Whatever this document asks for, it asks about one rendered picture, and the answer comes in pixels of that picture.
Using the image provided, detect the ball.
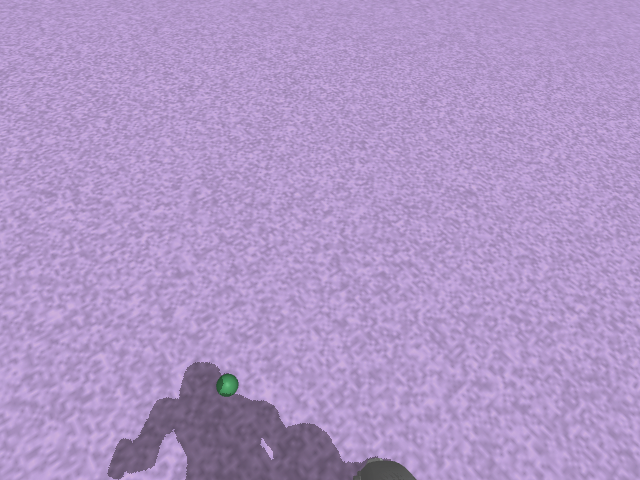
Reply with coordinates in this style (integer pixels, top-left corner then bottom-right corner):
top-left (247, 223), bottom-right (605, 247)
top-left (216, 374), bottom-right (238, 397)

